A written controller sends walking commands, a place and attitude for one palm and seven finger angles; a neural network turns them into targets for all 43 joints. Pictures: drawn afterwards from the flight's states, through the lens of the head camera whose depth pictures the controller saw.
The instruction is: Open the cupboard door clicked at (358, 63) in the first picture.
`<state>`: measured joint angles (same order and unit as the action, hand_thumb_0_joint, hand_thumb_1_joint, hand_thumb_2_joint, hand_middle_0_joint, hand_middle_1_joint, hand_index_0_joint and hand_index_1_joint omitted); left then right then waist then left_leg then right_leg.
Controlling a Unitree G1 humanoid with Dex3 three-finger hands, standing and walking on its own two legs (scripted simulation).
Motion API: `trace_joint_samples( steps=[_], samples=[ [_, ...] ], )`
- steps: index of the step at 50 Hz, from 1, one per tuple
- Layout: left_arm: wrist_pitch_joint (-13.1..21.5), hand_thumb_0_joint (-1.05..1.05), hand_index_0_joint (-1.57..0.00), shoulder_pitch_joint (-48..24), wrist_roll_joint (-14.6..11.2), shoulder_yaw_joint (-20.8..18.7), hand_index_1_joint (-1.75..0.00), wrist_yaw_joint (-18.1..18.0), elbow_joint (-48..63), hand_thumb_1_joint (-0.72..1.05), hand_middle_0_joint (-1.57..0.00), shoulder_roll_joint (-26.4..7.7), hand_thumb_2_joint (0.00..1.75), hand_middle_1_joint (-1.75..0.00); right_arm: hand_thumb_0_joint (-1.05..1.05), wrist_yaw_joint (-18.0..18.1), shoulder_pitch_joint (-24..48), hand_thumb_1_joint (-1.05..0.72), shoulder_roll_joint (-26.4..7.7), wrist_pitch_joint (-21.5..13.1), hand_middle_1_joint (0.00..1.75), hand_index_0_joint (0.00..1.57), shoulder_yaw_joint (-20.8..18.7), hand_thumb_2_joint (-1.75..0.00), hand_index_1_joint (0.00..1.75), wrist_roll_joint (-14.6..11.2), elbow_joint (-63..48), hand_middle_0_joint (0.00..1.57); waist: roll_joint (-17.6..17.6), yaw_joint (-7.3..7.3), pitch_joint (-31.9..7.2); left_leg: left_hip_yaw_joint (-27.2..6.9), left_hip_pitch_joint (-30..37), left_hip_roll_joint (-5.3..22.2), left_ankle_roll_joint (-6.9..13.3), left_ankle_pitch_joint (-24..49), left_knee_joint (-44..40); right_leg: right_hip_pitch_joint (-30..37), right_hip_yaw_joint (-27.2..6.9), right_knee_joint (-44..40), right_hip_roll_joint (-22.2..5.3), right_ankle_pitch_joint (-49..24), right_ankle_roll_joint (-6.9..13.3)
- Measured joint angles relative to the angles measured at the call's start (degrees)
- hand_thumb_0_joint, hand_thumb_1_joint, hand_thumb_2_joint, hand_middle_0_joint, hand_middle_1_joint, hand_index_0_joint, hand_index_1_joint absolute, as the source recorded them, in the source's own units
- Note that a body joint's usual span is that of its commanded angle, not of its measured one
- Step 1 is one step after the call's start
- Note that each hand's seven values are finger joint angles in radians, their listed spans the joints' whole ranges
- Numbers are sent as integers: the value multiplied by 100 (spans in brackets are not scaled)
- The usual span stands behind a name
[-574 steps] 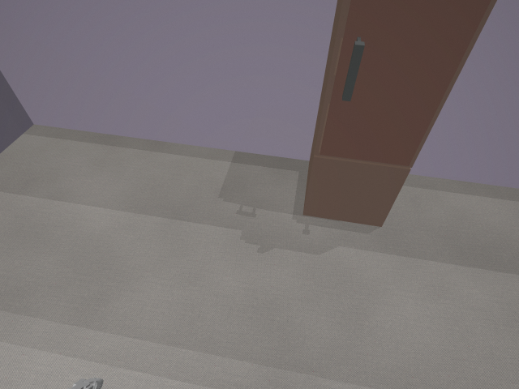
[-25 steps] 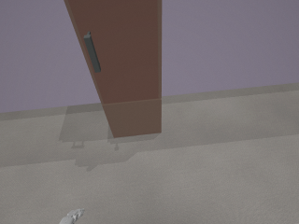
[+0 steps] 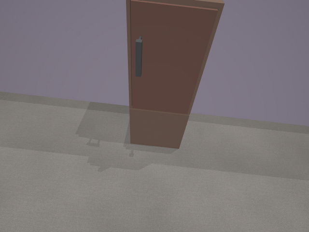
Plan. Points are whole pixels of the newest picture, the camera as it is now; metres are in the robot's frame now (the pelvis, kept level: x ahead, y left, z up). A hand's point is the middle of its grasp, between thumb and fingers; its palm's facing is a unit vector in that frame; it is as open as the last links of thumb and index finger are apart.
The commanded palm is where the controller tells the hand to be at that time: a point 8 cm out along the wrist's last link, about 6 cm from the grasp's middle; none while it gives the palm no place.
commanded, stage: take the last steps up to it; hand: left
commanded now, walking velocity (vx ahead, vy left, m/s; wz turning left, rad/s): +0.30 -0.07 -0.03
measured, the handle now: (139, 56) +0.83 +0.13 +0.02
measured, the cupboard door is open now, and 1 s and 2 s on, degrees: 0 0 0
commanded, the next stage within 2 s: come to a stop and stand still in 0.62 s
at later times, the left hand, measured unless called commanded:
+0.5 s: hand (120, 202) +0.25 +0.12 -0.17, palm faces +0.03 -0.98 -0.18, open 7.3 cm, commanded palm none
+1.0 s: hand (115, 192) +0.28 +0.14 -0.18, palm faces +0.05 -0.98 -0.17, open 7.3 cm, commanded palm none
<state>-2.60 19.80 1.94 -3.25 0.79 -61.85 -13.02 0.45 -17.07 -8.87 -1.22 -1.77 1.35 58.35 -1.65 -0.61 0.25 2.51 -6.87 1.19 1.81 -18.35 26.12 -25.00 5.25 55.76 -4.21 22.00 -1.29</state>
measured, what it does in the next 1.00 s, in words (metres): walks ahead: right foot, then left foot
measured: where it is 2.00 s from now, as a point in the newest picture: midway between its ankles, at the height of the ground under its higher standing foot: outside the picture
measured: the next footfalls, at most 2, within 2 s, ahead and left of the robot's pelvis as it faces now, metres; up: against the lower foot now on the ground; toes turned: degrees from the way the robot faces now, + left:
right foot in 0.36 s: +0.24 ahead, -0.16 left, +0.00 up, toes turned -9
left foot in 0.74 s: +0.35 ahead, +0.07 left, +0.00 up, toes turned +9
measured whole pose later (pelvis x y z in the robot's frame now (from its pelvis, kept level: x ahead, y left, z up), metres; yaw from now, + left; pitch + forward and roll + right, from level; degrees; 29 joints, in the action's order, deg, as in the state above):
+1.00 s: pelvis +0.28 -0.03 +0.00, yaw -1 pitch -1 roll -1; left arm -2.6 14.7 1.3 -2.9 -1.3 -61.3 -9.7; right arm 2.6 -7.7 -8.4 -0.5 -2.4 0.6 59.0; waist -1.5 -1.1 4.5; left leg 9.1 -13.8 3.1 2.6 -11.6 26.6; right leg -23.9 1.4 55.9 -3.1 25.5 -2.4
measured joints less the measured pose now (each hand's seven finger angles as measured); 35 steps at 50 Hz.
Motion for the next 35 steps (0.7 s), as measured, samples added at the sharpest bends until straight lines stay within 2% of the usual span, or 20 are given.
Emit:
trace_joint_samples(
  steps=[3,7,11,16,18,20,22,24,26,29,32,35],
  samples=[
    [93,1,-20,-61,-4,8,-30,55,-8,91,-20,20,90,-30,1,35,-228,-91,112,-83,30,20,49,-90,30,-32,156,20,23,10,6,-12,335,-36,12,176,-503,-326,-78,346,-28,-442,-58],
    [122,1,-20,-275,-23,14,-30,61,21,91,-20,96,90,-30,1,78,-511,-91,233,-159,30,20,61,-90,30,-51,365,20,37,52,60,16,674,-98,13,190,-858,-580,-136,243,-114,-712,-143],
    [117,1,-20,-613,-45,23,-30,73,72,91,-20,192,90,-30,1,100,-739,-91,289,-175,30,20,35,-90,30,-19,545,20,81,182,153,56,927,-93,-50,12,-936,-565,-70,-505,-161,-764,-133],
    [241,1,-20,-1071,-66,29,-30,103,226,91,-20,302,90,-30,1,103,-937,-91,219,-143,30,20,-25,-90,30,20,750,21,230,379,286,120,1115,67,-241,-532,-577,-113,123,-1756,1,-773,63],
    [429,1,-20,-1194,-49,37,-30,103,329,91,-20,292,90,-30,1,81,-1041,-91,205,-126,30,20,-43,-90,30,-17,832,21,243,370,311,111,897,165,-278,-958,243,232,206,-2257,89,-1226,252],
    [616,0,-20,-1292,-62,30,-30,50,389,91,-20,345,90,-30,1,57,-942,-91,153,-46,30,20,-55,-90,30,-87,897,21,313,317,399,-81,153,208,-149,-1198,2166,226,300,-1894,148,-1096,381],
    [655,0,-20,-1252,-82,48,-30,5,408,91,-20,403,90,-30,1,34,-781,-91,80,30,30,20,-106,-90,30,-100,866,20,344,265,381,-186,-644,187,-40,-1003,3732,435,377,-1933,199,-806,411],
    [625,0,-20,-1124,-72,64,-30,-67,366,91,-20,462,90,-30,1,13,-564,-91,-9,68,30,20,-145,-90,30,-61,735,20,355,237,313,-113,-1295,272,-28,-600,4317,716,431,-2245,249,-797,378],
    [624,-1,-20,-971,-90,-10,-30,-184,323,93,-20,455,90,-30,1,1,-327,-91,-73,77,30,20,-170,-90,30,-29,538,20,350,229,229,-28,-1763,381,-86,-339,4154,970,476,-2589,300,-872,369],
    [585,-1,-20,-739,-48,16,-30,-191,203,95,-20,355,90,-30,1,-30,16,-91,-113,63,30,19,-191,-90,30,-14,238,20,313,214,112,110,-2096,487,-176,-87,3270,1270,504,-2966,351,-901,373],
    [547,-1,-20,-541,-30,49,-30,-144,65,94,-20,305,90,-30,1,-78,307,-92,-102,9,30,19,-174,-90,30,-15,34,20,275,149,71,204,-2078,514,-228,109,2284,1507,521,-3116,391,-812,328],
    [520,-1,-20,-348,-32,58,-30,-109,-56,93,-20,296,90,-30,1,-108,504,-92,-65,-71,30,19,-137,-90,30,-18,-53,20,228,41,76,296,-1759,459,-251,343,1395,1693,527,-2991,388,-555,233]
  ],
)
